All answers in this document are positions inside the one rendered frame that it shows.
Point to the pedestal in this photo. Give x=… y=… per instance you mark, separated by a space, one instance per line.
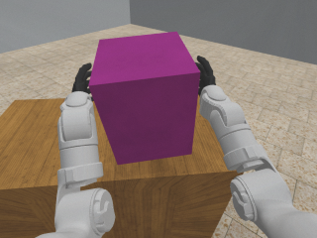
x=176 y=197

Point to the robot right hand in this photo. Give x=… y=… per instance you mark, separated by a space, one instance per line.
x=206 y=74

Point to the robot left upper arm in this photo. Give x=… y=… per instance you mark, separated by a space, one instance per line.
x=83 y=214

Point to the robot right forearm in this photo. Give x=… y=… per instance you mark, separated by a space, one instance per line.
x=241 y=150

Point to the robot right upper arm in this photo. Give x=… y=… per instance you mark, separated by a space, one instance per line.
x=263 y=198

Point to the carton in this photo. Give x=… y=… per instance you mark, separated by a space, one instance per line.
x=145 y=89

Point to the robot left forearm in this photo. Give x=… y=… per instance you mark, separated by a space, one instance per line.
x=77 y=144

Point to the robot left hand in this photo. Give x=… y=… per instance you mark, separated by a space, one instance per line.
x=81 y=83

